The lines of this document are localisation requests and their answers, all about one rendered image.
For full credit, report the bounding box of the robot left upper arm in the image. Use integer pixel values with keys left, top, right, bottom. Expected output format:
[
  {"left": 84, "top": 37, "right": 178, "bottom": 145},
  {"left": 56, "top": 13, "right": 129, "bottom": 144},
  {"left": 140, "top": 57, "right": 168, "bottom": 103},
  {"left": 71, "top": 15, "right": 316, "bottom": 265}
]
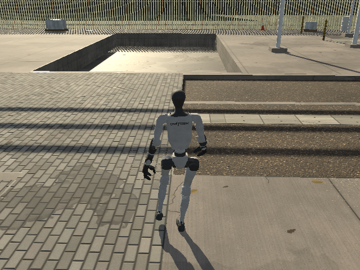
[{"left": 152, "top": 114, "right": 167, "bottom": 146}]

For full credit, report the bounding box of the left robot forearm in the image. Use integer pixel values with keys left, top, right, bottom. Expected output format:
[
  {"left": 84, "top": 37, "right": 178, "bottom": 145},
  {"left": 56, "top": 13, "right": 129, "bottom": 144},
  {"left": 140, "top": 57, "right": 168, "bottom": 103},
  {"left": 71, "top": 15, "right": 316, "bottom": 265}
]
[{"left": 144, "top": 138, "right": 157, "bottom": 165}]

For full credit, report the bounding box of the robot left foot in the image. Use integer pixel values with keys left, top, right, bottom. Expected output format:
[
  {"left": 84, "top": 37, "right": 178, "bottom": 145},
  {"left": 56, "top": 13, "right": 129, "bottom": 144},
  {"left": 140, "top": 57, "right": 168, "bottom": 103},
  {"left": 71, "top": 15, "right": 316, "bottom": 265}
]
[{"left": 155, "top": 211, "right": 163, "bottom": 221}]

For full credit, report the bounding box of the robot right upper arm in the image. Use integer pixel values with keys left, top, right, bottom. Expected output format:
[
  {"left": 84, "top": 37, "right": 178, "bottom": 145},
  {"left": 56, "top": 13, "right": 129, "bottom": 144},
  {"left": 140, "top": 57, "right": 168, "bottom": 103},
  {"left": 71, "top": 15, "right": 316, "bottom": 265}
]
[{"left": 191, "top": 113, "right": 206, "bottom": 143}]

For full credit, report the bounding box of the robot left hand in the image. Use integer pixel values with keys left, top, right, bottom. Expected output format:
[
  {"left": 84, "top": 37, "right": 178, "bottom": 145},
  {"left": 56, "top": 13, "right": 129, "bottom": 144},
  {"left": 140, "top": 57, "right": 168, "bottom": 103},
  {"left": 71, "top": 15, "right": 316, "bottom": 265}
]
[{"left": 142, "top": 164, "right": 156, "bottom": 180}]

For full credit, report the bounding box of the robot right hand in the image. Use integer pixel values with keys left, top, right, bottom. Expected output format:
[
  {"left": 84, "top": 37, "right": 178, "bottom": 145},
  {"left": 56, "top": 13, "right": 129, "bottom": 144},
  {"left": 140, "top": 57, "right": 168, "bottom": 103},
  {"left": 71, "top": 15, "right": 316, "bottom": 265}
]
[{"left": 193, "top": 147, "right": 207, "bottom": 156}]

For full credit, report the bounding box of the right robot forearm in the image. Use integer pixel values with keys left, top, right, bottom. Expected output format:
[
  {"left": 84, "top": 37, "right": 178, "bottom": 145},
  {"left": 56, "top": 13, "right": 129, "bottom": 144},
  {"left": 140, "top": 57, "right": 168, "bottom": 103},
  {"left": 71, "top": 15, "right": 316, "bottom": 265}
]
[{"left": 199, "top": 135, "right": 207, "bottom": 150}]

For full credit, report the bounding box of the humanoid robot head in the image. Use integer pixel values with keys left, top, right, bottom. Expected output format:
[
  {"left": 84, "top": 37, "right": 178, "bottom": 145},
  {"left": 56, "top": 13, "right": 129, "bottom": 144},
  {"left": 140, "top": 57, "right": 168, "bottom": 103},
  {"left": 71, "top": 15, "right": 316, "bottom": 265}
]
[{"left": 169, "top": 89, "right": 188, "bottom": 117}]

